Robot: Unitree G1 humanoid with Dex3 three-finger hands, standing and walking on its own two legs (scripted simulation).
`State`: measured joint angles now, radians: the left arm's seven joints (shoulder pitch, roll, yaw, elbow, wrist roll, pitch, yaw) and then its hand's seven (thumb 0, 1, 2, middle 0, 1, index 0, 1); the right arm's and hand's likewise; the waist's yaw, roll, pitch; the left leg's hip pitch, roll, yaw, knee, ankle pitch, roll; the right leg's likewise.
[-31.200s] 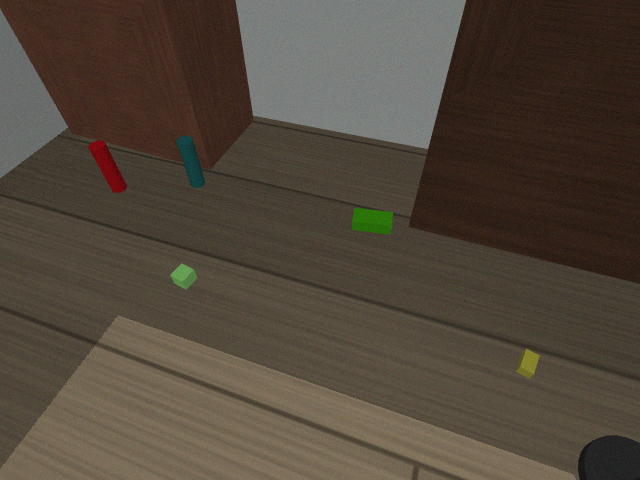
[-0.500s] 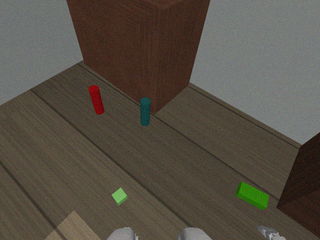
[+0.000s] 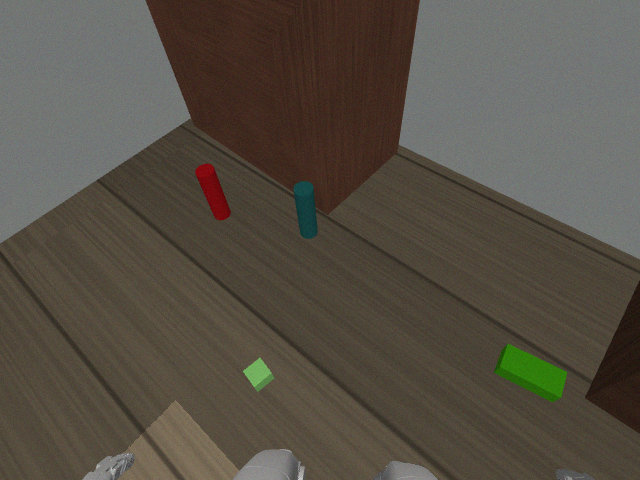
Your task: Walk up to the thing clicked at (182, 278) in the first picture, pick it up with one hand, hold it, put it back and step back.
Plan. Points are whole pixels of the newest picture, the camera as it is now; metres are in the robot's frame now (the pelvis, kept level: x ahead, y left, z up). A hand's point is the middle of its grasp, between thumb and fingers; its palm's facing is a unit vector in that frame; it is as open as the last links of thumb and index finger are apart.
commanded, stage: walk up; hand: left
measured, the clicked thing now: (258, 374) +0.43 +0.26 -0.73
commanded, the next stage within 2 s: stand in 0.96 s
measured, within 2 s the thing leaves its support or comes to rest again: neither
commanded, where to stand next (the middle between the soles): +0.05 +0.02 m, yaw -1 degrees
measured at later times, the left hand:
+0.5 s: hand out of the picture +0.05 +0.26 -0.13, palm faces +0.03 -0.89 -0.45, open 7.4 cm
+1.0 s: hand out of the picture +0.06 +0.29 -0.15, palm faces +0.03 -0.94 -0.34, open 7.4 cm
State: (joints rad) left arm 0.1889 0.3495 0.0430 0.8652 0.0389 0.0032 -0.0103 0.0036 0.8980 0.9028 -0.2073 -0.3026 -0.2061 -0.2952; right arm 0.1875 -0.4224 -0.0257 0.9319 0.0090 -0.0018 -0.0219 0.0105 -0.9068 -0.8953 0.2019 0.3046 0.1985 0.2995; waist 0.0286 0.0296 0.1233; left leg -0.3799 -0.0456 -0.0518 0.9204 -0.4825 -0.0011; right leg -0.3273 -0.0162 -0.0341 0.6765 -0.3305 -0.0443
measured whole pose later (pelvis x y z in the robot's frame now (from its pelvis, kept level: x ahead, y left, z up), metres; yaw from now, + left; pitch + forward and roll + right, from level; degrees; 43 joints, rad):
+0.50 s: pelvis +0.01 -0.02 +0.00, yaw +4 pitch -3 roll +0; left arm 0.24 0.38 0.03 0.94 0.03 -0.06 0.01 0.00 0.90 0.90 -0.21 -0.30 -0.21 -0.30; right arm 0.23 -0.43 -0.05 0.91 -0.02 0.05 0.02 0.01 -0.91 -0.90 0.20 0.30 0.20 0.30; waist 0.00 0.07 0.09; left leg -0.32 0.00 -0.06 0.87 -0.52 0.02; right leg -0.32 -0.02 -0.04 0.61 -0.23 -0.01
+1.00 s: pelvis +0.01 +0.03 +0.00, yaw +3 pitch -3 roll +0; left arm 0.16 0.38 0.01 1.06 0.00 0.00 -0.01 0.00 0.90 0.90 -0.20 -0.30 -0.20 -0.29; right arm 0.14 -0.35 -0.01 1.04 -0.01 -0.01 0.01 0.01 -0.90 -0.90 0.20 0.30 0.20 0.30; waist 0.01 -0.02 0.09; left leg -0.24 0.04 0.01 0.61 -0.32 -0.02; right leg -0.28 -0.03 0.04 0.59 -0.26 0.04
